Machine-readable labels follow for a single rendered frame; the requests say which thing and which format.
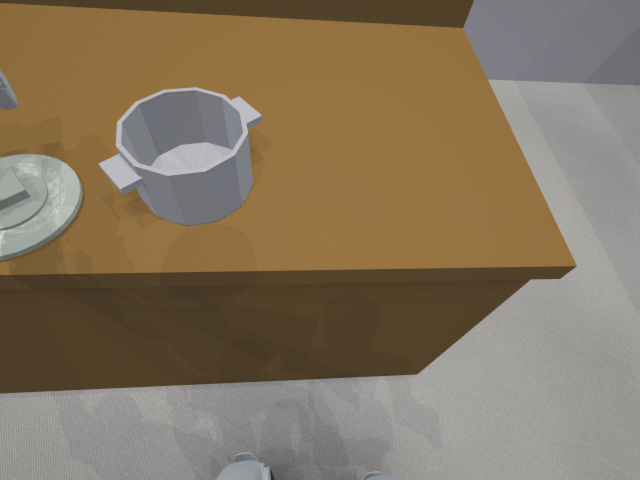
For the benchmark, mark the pot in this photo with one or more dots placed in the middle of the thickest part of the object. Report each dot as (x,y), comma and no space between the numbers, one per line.
(187,153)

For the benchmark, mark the left robot thigh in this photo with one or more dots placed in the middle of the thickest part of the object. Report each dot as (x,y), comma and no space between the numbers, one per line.
(245,470)

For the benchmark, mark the knob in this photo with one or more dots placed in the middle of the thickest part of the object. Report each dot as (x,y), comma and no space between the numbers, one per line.
(12,190)

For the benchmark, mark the lid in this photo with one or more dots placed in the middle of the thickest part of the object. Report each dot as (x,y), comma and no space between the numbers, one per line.
(56,195)

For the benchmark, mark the left robot shin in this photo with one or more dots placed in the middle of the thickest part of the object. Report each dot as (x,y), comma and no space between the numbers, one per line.
(245,456)

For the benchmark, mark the table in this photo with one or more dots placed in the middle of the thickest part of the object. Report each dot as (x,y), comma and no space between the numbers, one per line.
(392,208)

